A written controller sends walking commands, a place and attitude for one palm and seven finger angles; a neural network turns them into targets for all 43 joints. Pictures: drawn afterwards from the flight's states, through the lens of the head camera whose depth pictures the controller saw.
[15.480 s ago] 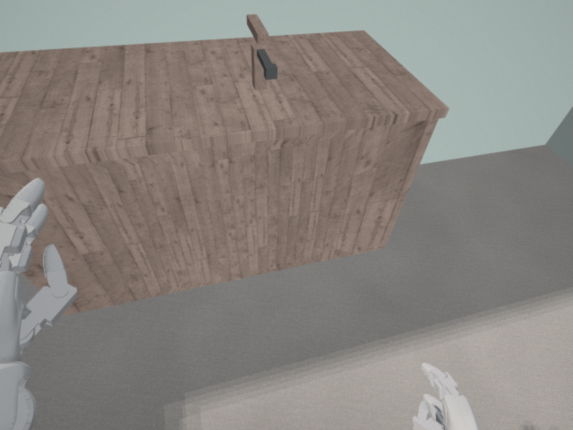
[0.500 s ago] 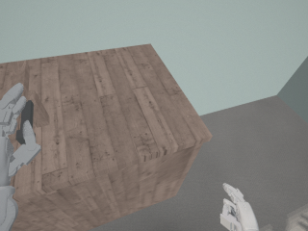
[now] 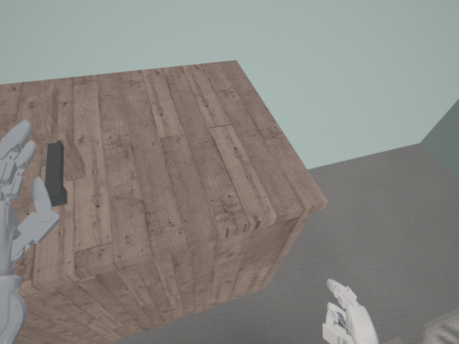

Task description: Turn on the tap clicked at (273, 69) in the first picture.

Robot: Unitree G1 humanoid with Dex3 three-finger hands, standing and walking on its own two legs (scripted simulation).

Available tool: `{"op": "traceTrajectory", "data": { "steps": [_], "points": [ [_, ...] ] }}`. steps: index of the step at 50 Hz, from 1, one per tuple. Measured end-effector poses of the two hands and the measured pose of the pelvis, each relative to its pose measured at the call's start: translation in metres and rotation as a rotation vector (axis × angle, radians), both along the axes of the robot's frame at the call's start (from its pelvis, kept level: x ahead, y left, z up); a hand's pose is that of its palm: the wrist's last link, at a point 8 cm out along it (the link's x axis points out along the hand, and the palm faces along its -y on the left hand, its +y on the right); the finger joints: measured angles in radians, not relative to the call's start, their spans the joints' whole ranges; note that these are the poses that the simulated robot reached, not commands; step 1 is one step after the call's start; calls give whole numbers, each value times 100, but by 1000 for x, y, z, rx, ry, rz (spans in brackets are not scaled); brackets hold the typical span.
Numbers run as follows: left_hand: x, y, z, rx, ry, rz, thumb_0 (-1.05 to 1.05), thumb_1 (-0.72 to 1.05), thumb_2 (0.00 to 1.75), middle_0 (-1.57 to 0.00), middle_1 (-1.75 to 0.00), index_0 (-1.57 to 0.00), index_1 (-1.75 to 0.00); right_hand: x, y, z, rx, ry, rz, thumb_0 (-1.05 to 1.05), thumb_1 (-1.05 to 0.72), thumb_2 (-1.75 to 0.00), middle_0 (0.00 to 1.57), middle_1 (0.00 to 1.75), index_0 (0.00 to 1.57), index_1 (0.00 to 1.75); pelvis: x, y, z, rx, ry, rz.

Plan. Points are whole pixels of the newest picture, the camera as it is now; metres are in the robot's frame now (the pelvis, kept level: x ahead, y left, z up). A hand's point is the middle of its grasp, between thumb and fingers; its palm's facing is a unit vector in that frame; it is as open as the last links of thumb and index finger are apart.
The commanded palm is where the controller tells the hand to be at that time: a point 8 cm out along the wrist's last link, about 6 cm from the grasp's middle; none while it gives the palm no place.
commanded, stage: look again from close up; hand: left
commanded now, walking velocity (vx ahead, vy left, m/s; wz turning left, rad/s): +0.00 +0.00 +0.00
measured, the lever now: (53, 194) +0.29 +0.31 +0.09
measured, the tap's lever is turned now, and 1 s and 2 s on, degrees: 0 0 0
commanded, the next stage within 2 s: turn the palm inward beside the body in 0.02 s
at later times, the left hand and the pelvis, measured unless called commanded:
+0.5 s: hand (79, 259) +0.18 +0.21 +0.14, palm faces +0.42 -0.85 -0.32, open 7.4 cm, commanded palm +0.14 +0.26 +0.17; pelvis -0.02 -0.05 -0.02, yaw +2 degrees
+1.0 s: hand (60, 249) +0.19 +0.23 +0.15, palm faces +0.58 -0.77 -0.27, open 7.4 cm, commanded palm +0.13 +0.25 +0.16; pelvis +0.00 -0.06 -0.02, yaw +5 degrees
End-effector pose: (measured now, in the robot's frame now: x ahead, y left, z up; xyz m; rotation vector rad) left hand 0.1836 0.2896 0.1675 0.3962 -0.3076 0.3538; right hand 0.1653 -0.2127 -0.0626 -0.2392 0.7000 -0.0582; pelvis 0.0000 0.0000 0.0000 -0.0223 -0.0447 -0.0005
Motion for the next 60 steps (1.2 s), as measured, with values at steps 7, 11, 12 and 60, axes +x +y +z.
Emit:
{"op": "traceTrajectory", "data": {
  "steps": [7,11,12,60],
  "points": [
    [-1,-3,19,87,-50,-36,1,89,90,-21,-30,-20,-30,-4,-4,0,-17,0,0,1,-90,-90,20,30,20,30,-1,-1,-1,-5,4,15],
    [15,24,51,179,-104,30,1,88,90,-21,-30,-21,-30,-5,-5,-16,-34,65,130,1,-90,-90,20,30,20,30,-4,-9,-6,17,28,54],
    [16,30,53,110,-101,44,1,89,90,-21,-30,-21,-30,-4,-8,-19,-21,70,125,1,-90,-90,20,30,20,30,-4,-10,-7,21,32,45],
    [-29,-37,-18,-167,113,124,2,90,90,-20,-30,-20,-30,58,-25,-25,25,-104,92,2,-91,-90,20,30,20,30,21,-33,-19,10,99,93]
  ]
}}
